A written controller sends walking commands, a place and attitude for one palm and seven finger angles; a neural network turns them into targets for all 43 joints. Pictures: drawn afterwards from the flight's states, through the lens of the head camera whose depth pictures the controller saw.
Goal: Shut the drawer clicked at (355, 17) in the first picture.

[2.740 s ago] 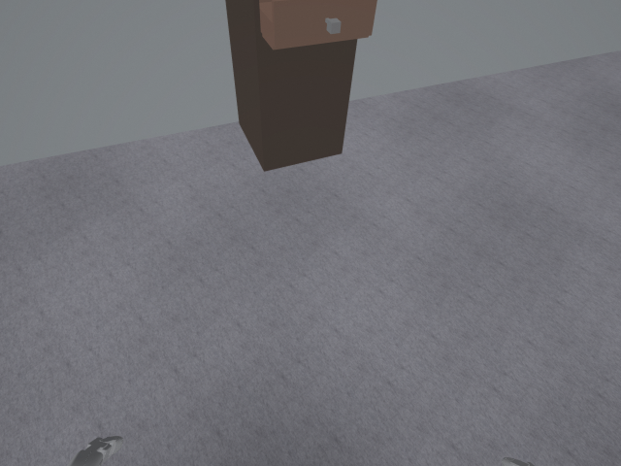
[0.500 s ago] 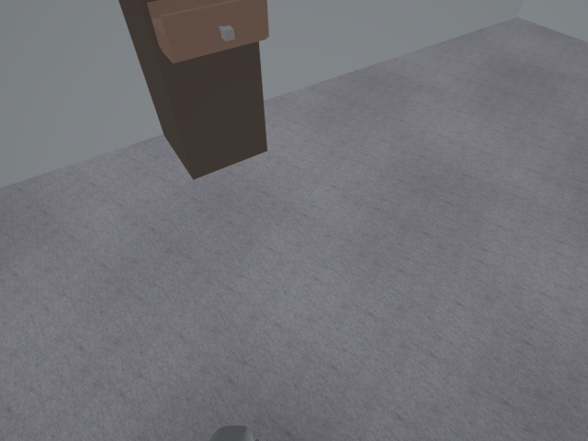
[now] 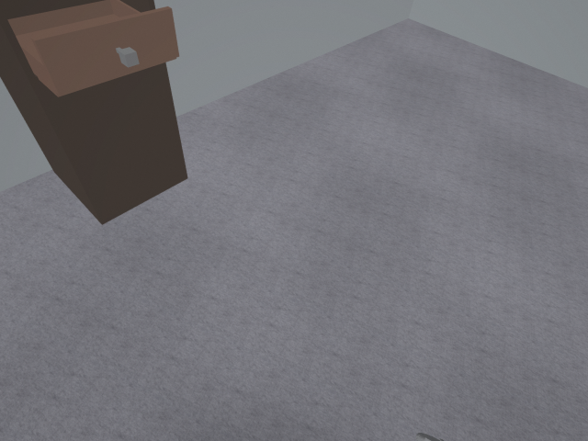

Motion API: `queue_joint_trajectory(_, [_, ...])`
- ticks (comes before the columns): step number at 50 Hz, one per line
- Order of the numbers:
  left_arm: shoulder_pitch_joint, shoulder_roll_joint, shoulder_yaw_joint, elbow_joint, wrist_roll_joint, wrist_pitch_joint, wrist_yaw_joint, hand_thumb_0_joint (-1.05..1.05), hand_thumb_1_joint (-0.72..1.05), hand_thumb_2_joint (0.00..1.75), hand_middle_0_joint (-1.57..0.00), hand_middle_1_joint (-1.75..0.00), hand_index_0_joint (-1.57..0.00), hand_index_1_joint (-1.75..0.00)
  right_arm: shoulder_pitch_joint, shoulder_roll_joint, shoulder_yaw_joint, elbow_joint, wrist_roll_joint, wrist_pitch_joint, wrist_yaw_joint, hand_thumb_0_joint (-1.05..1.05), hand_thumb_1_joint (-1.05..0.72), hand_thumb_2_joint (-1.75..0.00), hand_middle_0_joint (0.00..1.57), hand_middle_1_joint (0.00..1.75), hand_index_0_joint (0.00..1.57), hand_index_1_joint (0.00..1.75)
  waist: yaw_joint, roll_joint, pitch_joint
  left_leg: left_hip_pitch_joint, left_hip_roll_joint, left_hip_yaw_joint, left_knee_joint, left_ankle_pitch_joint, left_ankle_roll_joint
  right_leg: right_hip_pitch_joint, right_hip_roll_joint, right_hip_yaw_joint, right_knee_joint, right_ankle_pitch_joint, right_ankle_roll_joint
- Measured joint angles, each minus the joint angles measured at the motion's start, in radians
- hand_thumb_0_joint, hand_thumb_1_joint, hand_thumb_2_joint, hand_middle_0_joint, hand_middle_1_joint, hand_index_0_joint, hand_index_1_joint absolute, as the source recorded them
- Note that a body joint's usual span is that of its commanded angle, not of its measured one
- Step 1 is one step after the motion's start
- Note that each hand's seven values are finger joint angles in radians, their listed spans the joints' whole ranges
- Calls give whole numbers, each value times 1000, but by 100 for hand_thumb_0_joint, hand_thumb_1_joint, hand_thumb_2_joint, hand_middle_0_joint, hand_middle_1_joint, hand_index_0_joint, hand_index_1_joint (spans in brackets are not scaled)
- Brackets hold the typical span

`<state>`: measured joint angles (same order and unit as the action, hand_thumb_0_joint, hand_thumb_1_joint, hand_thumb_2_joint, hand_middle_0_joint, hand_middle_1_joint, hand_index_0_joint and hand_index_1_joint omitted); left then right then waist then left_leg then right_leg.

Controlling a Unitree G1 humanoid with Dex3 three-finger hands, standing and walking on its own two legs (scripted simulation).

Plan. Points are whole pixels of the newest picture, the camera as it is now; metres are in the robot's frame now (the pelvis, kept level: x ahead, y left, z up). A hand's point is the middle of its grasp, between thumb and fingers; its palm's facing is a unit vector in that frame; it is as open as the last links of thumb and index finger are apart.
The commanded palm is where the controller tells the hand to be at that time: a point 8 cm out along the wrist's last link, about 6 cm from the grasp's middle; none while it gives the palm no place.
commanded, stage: walk to a spot facing it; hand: left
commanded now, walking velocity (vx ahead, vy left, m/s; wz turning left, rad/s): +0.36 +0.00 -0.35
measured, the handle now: (125, 54) +1.03 +0.58 -0.02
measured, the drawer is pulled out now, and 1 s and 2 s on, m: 0.14 0.14 0.14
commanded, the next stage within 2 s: turn to face it in 1.60 s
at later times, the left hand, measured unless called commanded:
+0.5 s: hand (253, 312) +0.37 +0.10 -0.17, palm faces -0.25 -0.96 -0.14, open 7.4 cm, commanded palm none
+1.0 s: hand (230, 312) +0.37 +0.15 -0.18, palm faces -0.11 -0.99 -0.13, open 7.4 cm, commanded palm none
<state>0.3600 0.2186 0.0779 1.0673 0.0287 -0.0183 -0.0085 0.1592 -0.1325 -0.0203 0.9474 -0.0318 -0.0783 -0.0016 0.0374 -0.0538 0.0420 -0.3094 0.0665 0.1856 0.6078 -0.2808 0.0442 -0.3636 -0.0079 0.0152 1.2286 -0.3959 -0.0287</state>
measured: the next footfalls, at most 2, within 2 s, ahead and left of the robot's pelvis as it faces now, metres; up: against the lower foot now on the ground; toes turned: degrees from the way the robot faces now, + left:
right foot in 0.46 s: +0.31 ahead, -0.12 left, +0.00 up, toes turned -19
left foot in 0.98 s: +0.57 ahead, +0.06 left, +0.00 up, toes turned -3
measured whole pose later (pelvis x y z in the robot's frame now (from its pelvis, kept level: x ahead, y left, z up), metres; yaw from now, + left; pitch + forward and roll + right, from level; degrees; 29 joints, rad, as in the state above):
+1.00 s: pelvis +0.42 -0.02 +0.00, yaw -13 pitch -1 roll -2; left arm 0.45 0.14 0.04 1.14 0.02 -0.06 0.00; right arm 0.12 -0.19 -0.05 0.99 -0.04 -0.05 0.02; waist 0.06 -0.02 0.05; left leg -0.39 0.10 0.15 0.57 -0.15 0.02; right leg -0.02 0.01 -0.09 0.52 -0.44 -0.02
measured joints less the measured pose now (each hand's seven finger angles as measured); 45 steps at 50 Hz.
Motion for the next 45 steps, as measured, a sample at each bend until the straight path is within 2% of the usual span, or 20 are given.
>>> queue_joint_trajectory(2, [-42, 12, 7, -25, 5, 7, -6, 1, 91, 90, -20, -30, -20, -30, 50, 0, -15, 22, 7, -8, -17, 0, -93, -90, 20, 30, 20, 30, -9, 0, -4, 61, -6, 21, -67, 7, 4, -90, -25, -29, 30, 69, 7])
queue_joint_trajectory(5, [-96, 19, 14, -64, 9, 17, -11, 1, 91, 90, -20, -30, -19, -30, 120, -27, -26, 60, 9, -11, -26, -1, -95, -90, 20, 30, 20, 30, -20, 0, -15, 136, -19, 54, -152, 12, 11, -197, -54, -37, 9, 158, 20])
queue_joint_trajectory(10, [-169, 10, 12, -94, 14, 33, -19, 1, 91, 90, -19, -30, -19, -30, 230, -44, -26, 122, 9, -4, -29, 0, -94, -90, 20, 30, 20, 30, -41, 1, -21, 236, -41, 97, -239, -7, 10, -289, -87, -34, -81, 273, 39])
queue_joint_trajectory(16, [-237, -26, -13, -87, 11, 45, -29, 1, 91, 90, -19, -30, -19, -30, 326, -20, -11, 168, 1, -1, -27, 0, -92, -90, 19, 30, 19, 29, -88, 20, 11, 345, -40, 135, -285, -64, -14, -238, -89, -98, -361, 278, 27])
queue_joint_trajectory(20, [-278, -55, -29, -85, 8, 39, -29, 1, 91, 90, -19, -30, -19, -30, 370, 5, -1, 192, -4, 8, -22, 1, -92, -90, 19, 30, 19, 29, -119, 37, 35, 397, -21, 162, -266, -129, -46, -167, -51, -148, -512, 208, -11])
queue_joint_trajectory(22, [-289, -68, -36, -90, 8, 24, -28, 1, 91, 90, -20, -30, -20, -30, 390, 17, 3, 207, -2, 16, -20, 1, -92, -90, 20, 30, 19, 30, -124, 52, 43, 404, 7, 172, -203, -180, -66, -108, -17, -175, -580, 173, -37])
queue_joint_trajectory(24, [-284, -72, -38, -94, 11, -8, -25, 1, 91, 90, -20, -30, -20, -30, 404, 35, 6, 225, 7, 30, -13, 1, -91, -90, 20, 30, 20, 30, -111, 50, 42, 346, 53, 163, 9, -198, -71, -47, 3, -191, -629, 221, -68])
queue_joint_trajectory(25, [-279, -73, -37, -94, 7, -23, -20, 1, 91, 90, -20, -30, -20, -30, 393, 42, 7, 230, 13, 40, -9, 1, -91, -90, 20, 30, 20, 30, -102, 50, 46, 276, 67, 110, 191, -195, -70, -46, 11, -190, -595, 201, -80])
queue_joint_trajectory(27, [-257, -74, -37, -86, -7, -35, -11, 1, 91, 90, -20, -30, -20, -30, 352, 48, 2, 228, 17, 52, -5, 1, -91, -90, 20, 30, 20, 30, -94, 49, 54, 127, 59, -9, 506, -187, -60, -5, 24, -187, -583, 146, -89])
queue_joint_trajectory(29, [-220, -73, -23, -72, -24, -43, 4, 0, 92, 90, -20, -30, -20, -30, 302, 45, -7, 209, 16, 58, -4, 1, -91, -90, 20, 30, 20, 30, -84, 52, 40, 1, 62, -71, 638, -126, -57, 54, 40, -182, -637, 138, -81])
queue_joint_trajectory(32, [-174, -44, -8, -56, -19, -54, 24, -3, 95, 90, -20, -30, -20, -30, 216, 29, -20, 160, 7, 59, -7, 1, -91, -90, 20, 30, 20, 30, -75, 66, 8, -144, 88, -108, 610, -57, -63, 129, 58, -173, -735, 156, -79])
queue_joint_trajectory(36, [-107, -32, -14, -16, -8, -53, 22, -3, 94, 90, -20, -30, -20, -30, 116, -20, -40, 110, -6, 64, -15, 3, -95, -90, 20, 30, 20, 30, -68, 87, -27, -245, 108, -116, 464, 22, -78, 204, 64, -153, -816, 157, -71])
queue_joint_trajectory(40, [-39, -42, -24, 12, -6, -56, 16, -1, 93, 90, -20, -30, -20, -30, 60, -68, -51, 84, -2, 61, 5, 3, -96, -90, 19, 30, 19, 29, -42, 90, -42, -263, 109, -110, 311, 81, -87, 272, 62, -137, -861, 133, -54])
queue_joint_trajectory(45, [31, -57, -35, 41, -1, -55, 12, 0, 92, 90, -20, -30, -20, -30, 0, -75, -44, 65, 1, 59, 23, 2, -94, -90, 19, 30, 19, 29, -2, 64, -25, -209, 84, -86, 127, 86, -75, 346, 50, -126, -879, 79, -24])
